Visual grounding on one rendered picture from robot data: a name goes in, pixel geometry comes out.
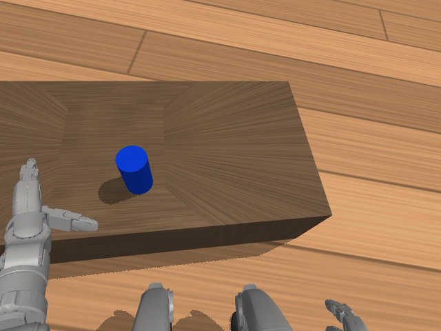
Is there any right robot hand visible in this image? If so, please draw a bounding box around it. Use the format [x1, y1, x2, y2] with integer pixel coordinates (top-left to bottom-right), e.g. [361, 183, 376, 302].
[325, 299, 368, 331]

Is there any can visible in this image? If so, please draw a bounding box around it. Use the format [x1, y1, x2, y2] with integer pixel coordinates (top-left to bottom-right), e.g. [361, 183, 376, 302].
[115, 146, 153, 194]

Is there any left robot arm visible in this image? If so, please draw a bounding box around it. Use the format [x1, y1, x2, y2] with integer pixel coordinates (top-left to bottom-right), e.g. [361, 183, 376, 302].
[0, 211, 52, 331]

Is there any left robot hand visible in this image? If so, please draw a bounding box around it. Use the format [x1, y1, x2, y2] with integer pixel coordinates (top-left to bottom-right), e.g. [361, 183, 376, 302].
[12, 158, 99, 232]

